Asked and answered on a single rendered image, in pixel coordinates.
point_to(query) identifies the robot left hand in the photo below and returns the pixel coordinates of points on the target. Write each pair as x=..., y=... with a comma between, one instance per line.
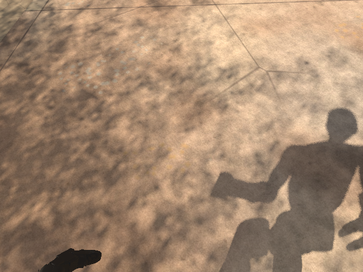
x=71, y=259

